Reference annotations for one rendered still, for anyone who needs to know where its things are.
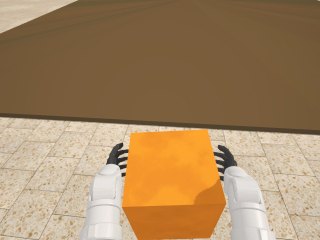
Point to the robot right forearm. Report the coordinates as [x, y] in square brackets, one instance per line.
[246, 206]

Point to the robot left hand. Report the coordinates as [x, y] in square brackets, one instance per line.
[113, 157]

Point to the robot left forearm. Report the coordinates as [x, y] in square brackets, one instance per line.
[102, 220]

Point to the carton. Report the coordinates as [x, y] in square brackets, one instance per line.
[172, 187]

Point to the robot right hand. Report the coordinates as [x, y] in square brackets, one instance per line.
[227, 157]

